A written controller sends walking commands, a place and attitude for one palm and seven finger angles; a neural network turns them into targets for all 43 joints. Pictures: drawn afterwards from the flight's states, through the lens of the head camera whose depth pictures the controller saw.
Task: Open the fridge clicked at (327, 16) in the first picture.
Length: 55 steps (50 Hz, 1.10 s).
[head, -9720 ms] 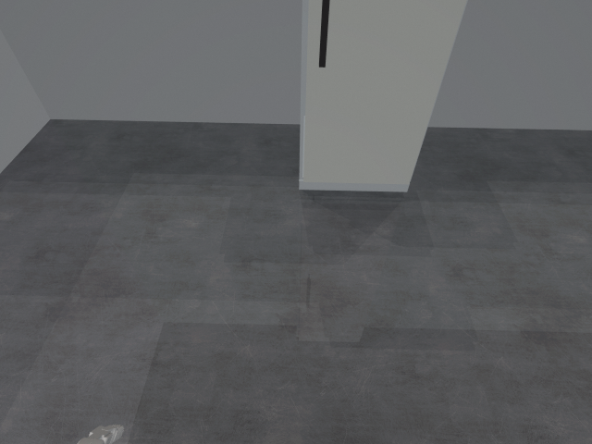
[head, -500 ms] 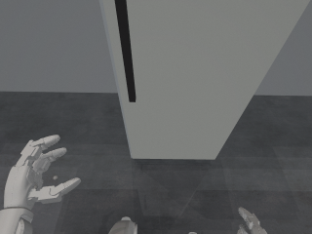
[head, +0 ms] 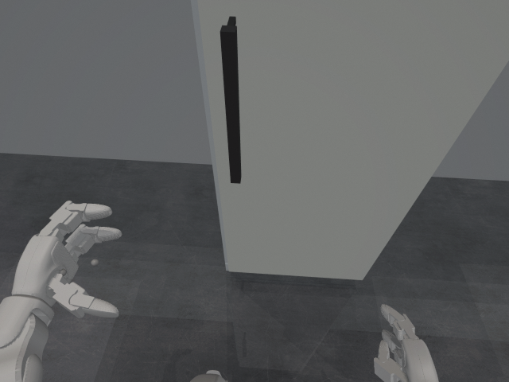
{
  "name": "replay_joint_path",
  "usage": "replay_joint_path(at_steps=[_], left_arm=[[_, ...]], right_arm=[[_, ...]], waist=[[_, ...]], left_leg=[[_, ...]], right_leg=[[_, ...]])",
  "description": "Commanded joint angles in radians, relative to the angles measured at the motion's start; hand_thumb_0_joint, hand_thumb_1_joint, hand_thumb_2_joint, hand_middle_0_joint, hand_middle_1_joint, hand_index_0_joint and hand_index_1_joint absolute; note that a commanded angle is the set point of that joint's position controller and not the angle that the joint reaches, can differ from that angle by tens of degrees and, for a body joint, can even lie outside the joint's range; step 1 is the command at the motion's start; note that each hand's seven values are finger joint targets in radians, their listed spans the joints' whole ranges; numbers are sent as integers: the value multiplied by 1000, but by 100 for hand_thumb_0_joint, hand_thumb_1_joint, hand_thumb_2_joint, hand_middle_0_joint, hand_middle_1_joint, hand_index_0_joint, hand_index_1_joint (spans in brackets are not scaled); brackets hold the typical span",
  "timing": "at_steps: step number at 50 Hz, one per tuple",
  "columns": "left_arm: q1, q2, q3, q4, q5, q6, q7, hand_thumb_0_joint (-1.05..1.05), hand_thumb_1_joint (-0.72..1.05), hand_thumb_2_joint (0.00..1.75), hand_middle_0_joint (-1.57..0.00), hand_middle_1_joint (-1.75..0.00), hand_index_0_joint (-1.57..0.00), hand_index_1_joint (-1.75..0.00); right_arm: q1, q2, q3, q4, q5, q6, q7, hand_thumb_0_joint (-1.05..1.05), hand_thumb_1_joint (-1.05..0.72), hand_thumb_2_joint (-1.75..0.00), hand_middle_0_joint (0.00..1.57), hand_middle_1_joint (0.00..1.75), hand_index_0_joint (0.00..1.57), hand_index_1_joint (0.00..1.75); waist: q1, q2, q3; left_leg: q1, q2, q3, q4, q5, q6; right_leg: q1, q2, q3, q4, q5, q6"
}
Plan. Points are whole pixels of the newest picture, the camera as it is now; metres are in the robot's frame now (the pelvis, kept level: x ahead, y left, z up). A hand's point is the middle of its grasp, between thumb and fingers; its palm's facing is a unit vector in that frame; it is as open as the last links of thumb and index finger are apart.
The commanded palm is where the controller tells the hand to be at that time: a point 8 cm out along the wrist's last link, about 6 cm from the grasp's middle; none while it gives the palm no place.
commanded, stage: raise the hand to about handle height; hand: left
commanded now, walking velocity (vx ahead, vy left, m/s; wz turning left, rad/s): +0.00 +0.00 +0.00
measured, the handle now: (234, 113) +0.56 +0.09 +0.12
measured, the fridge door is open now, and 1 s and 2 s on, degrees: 0 0 0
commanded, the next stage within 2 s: move the hooked fingers beside the handle in 0.70 s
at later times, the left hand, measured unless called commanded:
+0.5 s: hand (102, 238) +0.28 +0.24 +0.10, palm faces +0.05 -1.00 -0.03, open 14.0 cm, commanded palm +0.25 +0.30 +0.11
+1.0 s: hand (109, 228) +0.30 +0.24 +0.10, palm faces +0.04 -1.00 +0.01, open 14.0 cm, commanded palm +0.28 +0.29 +0.11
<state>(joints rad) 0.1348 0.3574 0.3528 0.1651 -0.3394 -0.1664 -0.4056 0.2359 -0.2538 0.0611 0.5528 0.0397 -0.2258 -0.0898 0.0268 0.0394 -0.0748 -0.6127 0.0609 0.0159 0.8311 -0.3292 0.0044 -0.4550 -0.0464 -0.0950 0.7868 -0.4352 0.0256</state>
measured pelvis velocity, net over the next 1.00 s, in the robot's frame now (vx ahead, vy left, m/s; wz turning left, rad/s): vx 0.00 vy -0.02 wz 0.00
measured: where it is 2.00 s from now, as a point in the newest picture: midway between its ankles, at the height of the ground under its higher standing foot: outside the picture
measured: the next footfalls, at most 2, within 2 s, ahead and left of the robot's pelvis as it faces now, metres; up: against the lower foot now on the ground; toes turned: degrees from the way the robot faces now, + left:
none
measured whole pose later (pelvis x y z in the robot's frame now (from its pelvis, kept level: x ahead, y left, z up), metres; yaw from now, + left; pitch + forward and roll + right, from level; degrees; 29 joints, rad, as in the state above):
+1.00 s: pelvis +0.00 -0.02 +0.01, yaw +0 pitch +5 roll -1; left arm -0.13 0.38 0.40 0.44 -0.34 -0.19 -0.47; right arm 0.25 -0.28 0.05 0.61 0.05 -0.21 -0.12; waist 0.02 0.04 -0.04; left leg -0.56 0.07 0.02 0.75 -0.29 -0.02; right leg -0.42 -0.03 -0.09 0.74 -0.41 0.00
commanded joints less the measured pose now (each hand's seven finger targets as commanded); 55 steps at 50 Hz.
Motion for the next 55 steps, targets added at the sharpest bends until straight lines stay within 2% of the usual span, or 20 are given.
replay_joint_path(at_steps=[1, 5, 8, 13, 15, 17, 19, 23, 24, 28, 29, 34, 39, 43, 46, 48, 51, 53, 54, 55], left_arm=[[-265, 278, 162, -218, -35, -80, -12, 0, -50, 30, -30, -120, -30, -120], [-281, 284, 171, -161, -43, -77, -28, 0, -50, 30, -30, -120, -30, -120], [-306, 280, 150, -90, -43, -43, -57, 0, -50, 30, -30, -120, -30, -120], [-287, 277, 149, 8, -58, 2, -98, 0, -50, 30, -30, -120, -30, -120], [-283, 287, 161, 0, -66, -10, -104, 0, -50, 30, -30, -120, -30, -120], [-294, 311, 186, -48, -62, -37, -90, 0, -50, 30, -30, -120, -30, -120], [-307, 334, 204, -85, -60, -70, -71, 0, -50, 30, -30, -120, -30, -120], [-312, 320, 210, -96, -53, -112, -42, 0, -50, 30, -30, -120, -30, -120], [-315, 329, 212, -90, -52, -112, -43, 0, -50, 30, -30, -120, -30, -120], [-307, 288, 168, -49, -49, -88, -61, 0, -50, 30, -30, -120, -30, -120], [-306, 290, 168, -43, -53, -80, -69, 0, -50, 30, -30, -120, -30, -120], [-316, 303, 180, -36, -63, -78, -79, 0, -50, 30, -30, -120, -30, -120], [-338, 304, 188, -25, -69, -93, -79, 0, -50, 30, -30, -120, -30, -120], [-430, 269, 134, 4, -49, -92, -76, 0, -50, 30, -30, -120, -30, -120], [-562, 273, 106, 60, -33, -85, -69, 0, -50, 30, -30, -120, -30, -120], [-609, 292, 110, 71, -18, -93, -60, 0, -50, 30, -30, -120, -30, -120], [-610, 255, 71, 44, -2, -99, -44, 0, -50, 30, -30, -120, -30, -120], [-634, 270, 84, 70, 5, -96, -23, 0, -50, 30, -30, -120, -30, -120], [-603, 296, 116, 105, 1, -93, -15, 0, -50, 30, -30, -120, -30, -120], [-600, 285, 109, 112, 4, -89, -9, 0, -50, 30, -30, -120, -30, -120]], right_arm=[[-29, -145, -68, -124, 6, -48, -26, 0, -90, -90, 20, 30, 20, 30], [-31, -145, -66, -114, 9, -47, -30, 0, -90, -90, 20, 30, 20, 30], [-33, -151, -65, -103, 15, -45, -34, 0, -90, -90, 20, 30, 20, 30], [-24, -160, -73, -107, 20, -44, -35, 0, -90, -90, 20, 30, 20, 30], [-22, -161, -76, -114, 17, -48, -29, 0, -90, -90, 20, 30, 20, 30], [-16, -158, -80, -116, 13, -50, -22, 0, -90, -90, 20, 30, 20, 30], [-13, -157, -80, -117, 8, -53, -17, 0, -90, -90, 20, 30, 20, 30], [-12, -148, -82, -106, 9, -52, -16, 0, -90, -90, 20, 30, 20, 30], [-10, -152, -82, -104, 7, -50, -15, 0, -90, -90, 20, 30, 20, 30], [-21, -150, -81, -101, 16, -45, -22, 0, -90, -90, 20, 30, 20, 30], [-15, -152, -81, -102, 15, -44, -24, 0, -90, -90, 20, 30, 20, 30], [-19, -155, -80, -106, 14, -44, -26, 0, -90, -90, 20, 30, 20, 30], [-22, -154, -79, -106, 12, -42, -24, 0, -90, -90, 20, 30, 20, 30], [-22, -152, -76, -96, 15, -39, -29, 0, -90, -90, 20, 30, 20, 30], [-16, -157, -73, -78, 15, -34, -40, 0, -90, -90, 20, 30, 20, 30], [-11, -158, -74, -69, 13, -33, -44, 0, -90, -90, 20, 30, 20, 30], [-12, -149, -74, -78, 10, -33, -38, 0, -90, -90, 20, 30, 20, 30], [-5, -152, -75, -72, 7, -27, -34, 0, -90, -90, 20, 30, 20, 30], [6, -157, -75, -70, 4, -22, -30, 0, -90, -90, 20, 30, 20, 30], [-1, -156, -75, -75, 6, -16, -27, 0, -90, -90, 20, 30, 20, 30]], waist=[[-13, 76, -200], [-12, 73, -202], [-17, 77, -154], [-11, -4, -137], [-3, -22, -158], [2, 11, -197], [3, 0, -195], [-4, 55, -189], [-3, 36, -180], [-13, 69, -143], [-12, 36, -143], [-7, -12, -159], [-5, -12, -166], [-26, 28, -147], [-52, 12, -120], [-49, 34, -154], [-33, 74, -229], [-35, 55, -241], [-22, -5, -235], [-22, 6, -231]], left_leg=[[300, -48, -46, -163, 147, 11], [313, -50, -37, -172, 160, 13], [300, -52, -33, -184, 145, 14], [277, -59, -21, -186, 148, 20], [277, -61, -16, -178, 173, 22], [299, -62, -11, -173, 204, 22], [299, -62, -10, -169, 211, 24], [314, -62, -4, -177, 192, 23], [303, -61, -4, -173, 193, 24], [296, -61, 2, -179, 160, 23], [292, -60, 0, -178, 169, 25], [289, -60, -3, -175, 182, 26], [288, -62, -3, -170, 180, 24], [292, -61, -8, -174, 136, 22], [276, -58, -17, -172, 82, 23], [294, -57, -24, -171, 87, 23], [340, -56, -27, -170, 140, 22], [338, -54, -29, -169, 147, 20], [312, -53, -34, -168, 158, 22], [303, -53, -27, -171, 161, 21]], right_leg=[[-28, 89, 5, -130, 207, -43], [-2, 87, 12, -153, 228, -41], [-8, 83, 16, -173, 228, -38], [2, 75, 30, -199, 243, -29], [22, 74, 39, -196, 271, -29], [35, 73, 39, -185, 304, -29], [39, 79, 46, -182, 303, -29], [28, 76, 47, -184, 286, -27], [38, 78, 51, -184, 287, -28], [13, 70, 57, -200, 264, -25], [25, 72, 59, -201, 275, -25], [36, 71, 63, -198, 293, -22], [31, 71, 64, -191, 292, -21], [-15, 71, 56, -191, 241, -23], [-52, 70, 61, -201, 171, -23], [-50, 68, 58, -193, 166, -28], [-25, 71, 46, -172, 222, -35], [-22, 72, 41, -167, 233, -34], [-3, 77, 38, -164, 243, -34], [-2, 72, 41, -161, 256, -32]])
